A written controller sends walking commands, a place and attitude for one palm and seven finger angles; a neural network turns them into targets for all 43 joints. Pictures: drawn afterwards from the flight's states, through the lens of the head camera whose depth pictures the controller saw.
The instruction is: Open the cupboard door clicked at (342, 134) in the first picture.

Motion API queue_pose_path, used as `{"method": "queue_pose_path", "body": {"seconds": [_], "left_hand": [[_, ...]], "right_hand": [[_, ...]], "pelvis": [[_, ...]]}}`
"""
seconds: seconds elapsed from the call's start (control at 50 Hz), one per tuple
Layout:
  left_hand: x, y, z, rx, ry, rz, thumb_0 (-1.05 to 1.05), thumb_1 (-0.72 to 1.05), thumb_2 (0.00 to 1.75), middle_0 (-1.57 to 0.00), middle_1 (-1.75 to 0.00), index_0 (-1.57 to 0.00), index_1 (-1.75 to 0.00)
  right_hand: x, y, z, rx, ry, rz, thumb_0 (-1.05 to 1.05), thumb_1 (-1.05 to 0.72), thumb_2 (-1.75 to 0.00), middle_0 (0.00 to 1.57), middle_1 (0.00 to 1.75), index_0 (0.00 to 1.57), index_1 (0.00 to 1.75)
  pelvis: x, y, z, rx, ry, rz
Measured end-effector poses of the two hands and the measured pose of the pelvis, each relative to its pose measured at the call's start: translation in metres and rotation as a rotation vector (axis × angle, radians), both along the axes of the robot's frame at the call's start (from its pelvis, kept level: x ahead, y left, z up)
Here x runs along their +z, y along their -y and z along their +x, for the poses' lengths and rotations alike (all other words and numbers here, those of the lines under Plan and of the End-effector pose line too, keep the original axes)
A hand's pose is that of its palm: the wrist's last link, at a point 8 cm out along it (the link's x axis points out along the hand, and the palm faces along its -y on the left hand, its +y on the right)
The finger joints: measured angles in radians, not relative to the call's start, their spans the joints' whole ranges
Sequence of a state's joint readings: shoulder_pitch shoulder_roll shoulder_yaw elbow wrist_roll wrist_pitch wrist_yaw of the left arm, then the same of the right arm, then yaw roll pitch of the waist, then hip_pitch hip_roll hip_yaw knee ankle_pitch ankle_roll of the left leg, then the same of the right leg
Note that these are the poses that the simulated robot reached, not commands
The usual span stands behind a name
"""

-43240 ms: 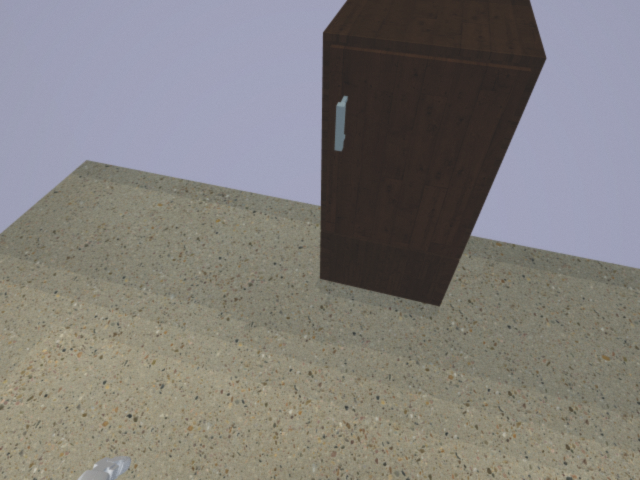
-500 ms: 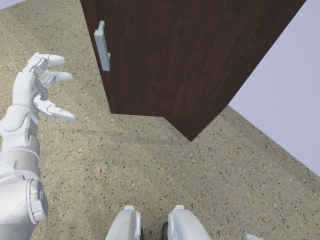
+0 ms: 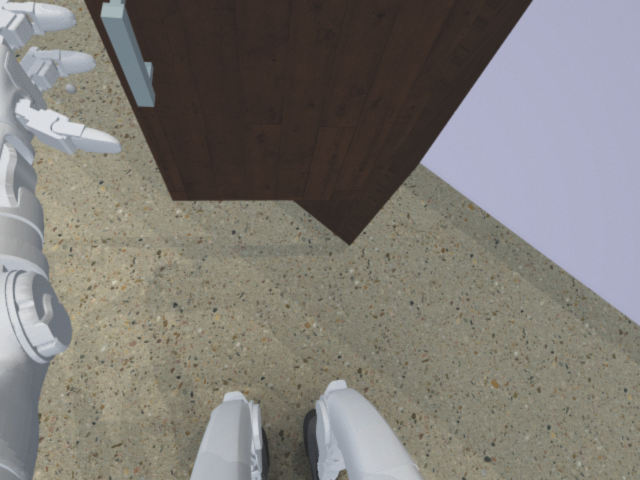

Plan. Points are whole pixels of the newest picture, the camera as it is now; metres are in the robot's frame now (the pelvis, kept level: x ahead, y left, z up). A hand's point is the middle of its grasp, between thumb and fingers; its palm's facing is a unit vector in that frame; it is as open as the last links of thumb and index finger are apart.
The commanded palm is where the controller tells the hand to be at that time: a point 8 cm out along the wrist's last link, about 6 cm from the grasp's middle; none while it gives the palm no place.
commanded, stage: move the hooked fingers beside the handle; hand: left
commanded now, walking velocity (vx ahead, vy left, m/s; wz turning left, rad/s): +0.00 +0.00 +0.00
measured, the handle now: (133, 48) +0.60 +0.17 +0.07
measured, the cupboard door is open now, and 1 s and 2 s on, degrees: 43 43 43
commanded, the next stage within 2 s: slide the fingers in behind the handle in 0.80 s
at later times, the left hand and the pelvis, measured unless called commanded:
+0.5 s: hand (51, 92) +0.53 +0.24 +0.07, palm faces -0.01 -1.00 -0.01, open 14.0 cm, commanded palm +0.53 +0.26 +0.06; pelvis +0.01 +0.00 +0.01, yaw +0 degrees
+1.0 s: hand (62, 92) +0.53 +0.23 +0.07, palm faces -0.01 -1.00 -0.01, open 14.0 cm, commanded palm +0.53 +0.25 +0.06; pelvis +0.01 +0.01 +0.01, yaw +0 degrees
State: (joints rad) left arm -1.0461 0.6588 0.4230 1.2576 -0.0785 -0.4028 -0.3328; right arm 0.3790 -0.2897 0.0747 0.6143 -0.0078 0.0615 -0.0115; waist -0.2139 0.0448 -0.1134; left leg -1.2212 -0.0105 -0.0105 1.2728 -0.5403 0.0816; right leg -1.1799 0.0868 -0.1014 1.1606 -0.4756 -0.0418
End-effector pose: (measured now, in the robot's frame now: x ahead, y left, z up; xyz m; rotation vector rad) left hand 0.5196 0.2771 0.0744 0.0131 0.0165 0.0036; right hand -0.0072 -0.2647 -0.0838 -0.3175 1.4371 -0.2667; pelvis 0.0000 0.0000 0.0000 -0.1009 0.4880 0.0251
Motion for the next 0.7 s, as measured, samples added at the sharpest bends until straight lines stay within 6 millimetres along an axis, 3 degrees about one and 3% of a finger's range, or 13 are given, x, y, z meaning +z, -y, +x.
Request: {"method": "queue_pose_path", "body": {"seconds": [0.12, 0.24, 0.4, 0.48, 0.58, 0.7], "left_hand": [[-0.003, 0.002, 0.018, 0.011, -0.016, -0.004, -0.01, -0.5, 0.3, -0.3, -1.2, -0.3, -1.2], [-0.011, -0.008, 0.01, 0.015, -0.045, 0.014, -0.01, -0.5, 0.3, -0.3, -1.2, -0.3, -1.2], [0.002, -0.024, -0.004, 0.027, -0.006, 0.001, -0.01, -0.5, 0.3, -0.3, -1.2, -0.3, -1.2], [0.003, -0.02, -0.006, -0.007, -0.025, 0.002, -0.01, -0.5, 0.3, -0.3, -1.2, -0.3, -1.2], [-0.011, -0.01, -0.003, -0.019, -0.055, -0.028, -0.01, -0.51, 0.3, -0.3, -1.2, -0.3, -1.2], [-0.012, -0.008, -0.001, 0.009, 0.017, -0.013, -0.01, -0.5, 0.3, -0.3, -1.2, -0.3, -1.2]], "right_hand": [[0.001, -0.003, -0.013, -0.034, -0.037, 0.003, 0.0, -0.91, -0.9, 0.2, 0.3, 0.21, 0.29], [0.005, -0.009, -0.016, -0.057, -0.059, 0.029, 0.0, -0.91, -0.9, 0.2, 0.3, 0.21, 0.29], [0.011, -0.008, 0.004, -0.027, -0.036, 0.026, 0.0, -0.91, -0.9, 0.2, 0.3, 0.21, 0.3], [0.013, -0.004, 0.018, 0.005, -0.013, 0.01, 0.0, -0.91, -0.9, 0.2, 0.3, 0.21, 0.29], [0.013, 0.0, 0.031, 0.032, 0.029, -0.017, 0.0, -0.91, -0.9, 0.2, 0.3, 0.21, 0.29], [0.008, -0.001, 0.031, 0.024, 0.045, -0.02, 0.0, -0.91, -0.9, 0.2, 0.3, 0.21, 0.29]], "pelvis": [[-0.002, 0.001, 0.003, -0.013, -0.023, -0.003], [0.003, 0.0, 0.008, -0.029, -0.02, 0.001], [0.011, 0.0, 0.014, -0.009, 0.001, -0.006], [0.012, -0.002, 0.014, 0.008, 0.008, -0.012], [0.008, -0.005, 0.012, 0.01, 0.004, -0.013], [0.003, -0.007, 0.008, 0.0, -0.004, -0.016]]}}
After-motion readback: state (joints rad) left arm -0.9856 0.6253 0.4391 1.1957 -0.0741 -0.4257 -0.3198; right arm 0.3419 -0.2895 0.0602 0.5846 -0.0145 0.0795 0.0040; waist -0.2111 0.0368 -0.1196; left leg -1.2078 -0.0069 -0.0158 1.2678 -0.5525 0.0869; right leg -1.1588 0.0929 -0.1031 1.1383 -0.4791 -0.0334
